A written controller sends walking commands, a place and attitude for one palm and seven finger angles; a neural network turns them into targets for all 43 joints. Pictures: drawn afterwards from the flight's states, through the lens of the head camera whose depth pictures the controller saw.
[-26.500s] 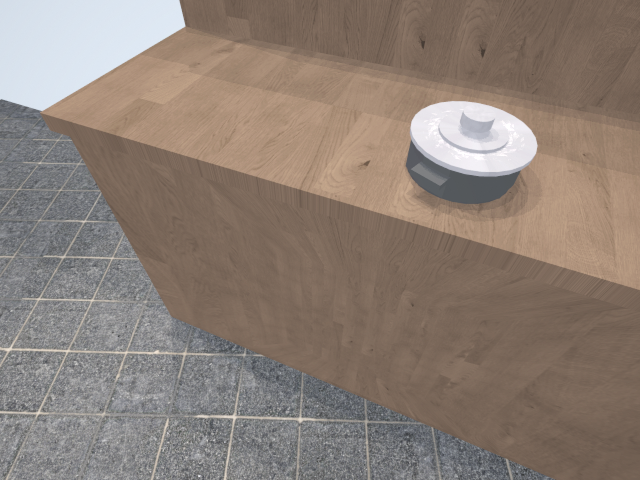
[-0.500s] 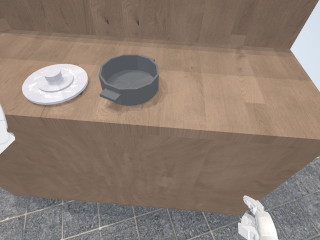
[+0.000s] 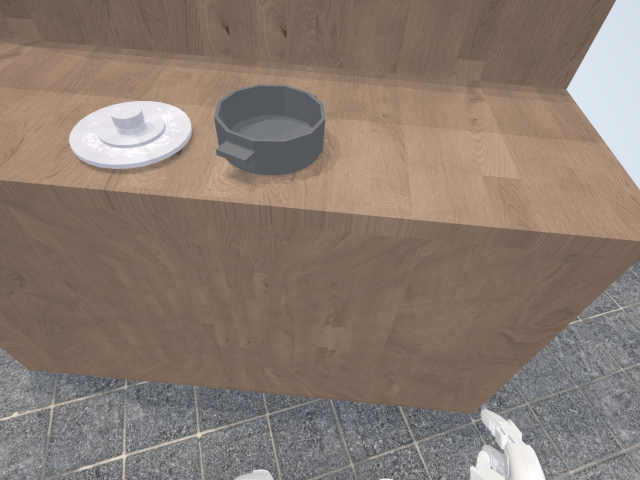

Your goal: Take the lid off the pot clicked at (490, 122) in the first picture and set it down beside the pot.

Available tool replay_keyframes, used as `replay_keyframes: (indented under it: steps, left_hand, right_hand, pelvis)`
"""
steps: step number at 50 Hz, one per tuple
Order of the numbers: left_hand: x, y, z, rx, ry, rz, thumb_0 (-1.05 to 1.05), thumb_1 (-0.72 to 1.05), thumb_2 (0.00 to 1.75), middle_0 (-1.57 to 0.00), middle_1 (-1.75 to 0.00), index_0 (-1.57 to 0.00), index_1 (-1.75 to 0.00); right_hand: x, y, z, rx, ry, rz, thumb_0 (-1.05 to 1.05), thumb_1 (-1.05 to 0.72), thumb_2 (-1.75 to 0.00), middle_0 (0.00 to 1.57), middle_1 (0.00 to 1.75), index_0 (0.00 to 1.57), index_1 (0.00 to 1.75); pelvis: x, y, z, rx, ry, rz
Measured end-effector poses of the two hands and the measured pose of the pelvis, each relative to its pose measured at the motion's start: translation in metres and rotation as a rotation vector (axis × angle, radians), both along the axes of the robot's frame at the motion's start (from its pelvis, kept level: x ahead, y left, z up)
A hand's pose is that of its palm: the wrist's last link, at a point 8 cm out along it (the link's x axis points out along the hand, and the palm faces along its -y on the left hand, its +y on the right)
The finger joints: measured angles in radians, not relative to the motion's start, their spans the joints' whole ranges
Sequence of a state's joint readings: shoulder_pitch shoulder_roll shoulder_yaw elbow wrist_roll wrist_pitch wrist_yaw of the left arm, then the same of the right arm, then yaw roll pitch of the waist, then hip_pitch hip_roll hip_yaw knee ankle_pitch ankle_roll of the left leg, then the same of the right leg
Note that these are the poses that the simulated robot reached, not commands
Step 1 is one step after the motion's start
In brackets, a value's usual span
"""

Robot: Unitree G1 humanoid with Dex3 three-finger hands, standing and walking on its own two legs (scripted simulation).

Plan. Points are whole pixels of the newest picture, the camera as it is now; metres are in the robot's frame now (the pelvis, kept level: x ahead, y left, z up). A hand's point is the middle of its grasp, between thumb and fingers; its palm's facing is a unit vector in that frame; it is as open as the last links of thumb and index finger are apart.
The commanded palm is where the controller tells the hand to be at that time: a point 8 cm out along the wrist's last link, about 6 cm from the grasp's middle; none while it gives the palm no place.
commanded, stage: step back with the hand held close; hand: left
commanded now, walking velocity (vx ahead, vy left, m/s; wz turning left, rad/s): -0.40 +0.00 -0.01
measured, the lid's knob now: (127, 116) +0.61 +0.34 +0.13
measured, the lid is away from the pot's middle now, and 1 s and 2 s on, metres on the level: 0.23 0.23 0.23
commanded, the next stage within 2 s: stop stepping back and stand still in 0.42 s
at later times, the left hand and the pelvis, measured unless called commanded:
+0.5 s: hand out of the picture +0.10 +0.24 +0.31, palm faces +0.55 -0.80 -0.21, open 7.4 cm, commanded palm none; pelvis -0.10 +0.00 -0.01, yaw -1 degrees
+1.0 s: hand out of the picture +0.00 +0.26 +0.30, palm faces +0.52 -0.78 -0.35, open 7.4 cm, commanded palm -0.07 +0.30 +0.31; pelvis -0.21 +0.02 +0.02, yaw -2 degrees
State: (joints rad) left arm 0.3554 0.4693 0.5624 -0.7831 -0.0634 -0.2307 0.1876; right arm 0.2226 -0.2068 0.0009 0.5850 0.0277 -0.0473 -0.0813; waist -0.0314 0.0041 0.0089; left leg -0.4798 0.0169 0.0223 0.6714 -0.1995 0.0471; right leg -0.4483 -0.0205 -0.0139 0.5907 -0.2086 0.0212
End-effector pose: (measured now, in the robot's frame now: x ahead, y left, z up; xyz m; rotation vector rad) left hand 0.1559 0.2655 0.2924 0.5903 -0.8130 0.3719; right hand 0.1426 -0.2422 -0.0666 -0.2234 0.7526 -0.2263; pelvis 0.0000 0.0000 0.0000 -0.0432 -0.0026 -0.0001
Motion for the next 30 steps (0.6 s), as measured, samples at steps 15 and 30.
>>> replay_keyframes:
  steps: [15, 30]
  left_hand:
    - [-0.049, 0.009, 0.005, 0.01, -0.135, -0.027, 0.01, 0.88, 0.9, -0.21, -0.3, -0.22, -0.3]
    - [-0.103, 0.002, -0.005, -0.113, 0.055, -0.064, 0.01, 0.88, 0.9, -0.21, -0.3, -0.21, -0.3]
  right_hand:
    - [-0.042, 0.002, -0.008, -0.038, 0.003, 0.01, 0.02, -0.9, -0.9, 0.2, 0.3, 0.2, 0.3]
    - [-0.128, 0.012, -0.007, 0.058, 0.043, 0.011, 0.01, -0.9, -0.9, 0.21, 0.3, 0.21, 0.3]
  pelvis:
    - [-0.05, 0.011, -0.012, -0.026, -0.02, 0.001]
    - [-0.123, 0.002, 0.005, 0.018, 0.019, -0.037]
